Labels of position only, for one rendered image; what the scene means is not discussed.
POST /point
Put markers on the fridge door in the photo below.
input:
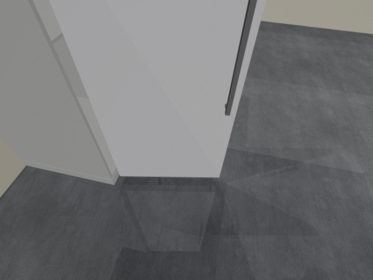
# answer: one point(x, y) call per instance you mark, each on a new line
point(158, 75)

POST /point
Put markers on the handle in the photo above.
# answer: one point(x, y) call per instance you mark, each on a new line
point(240, 55)

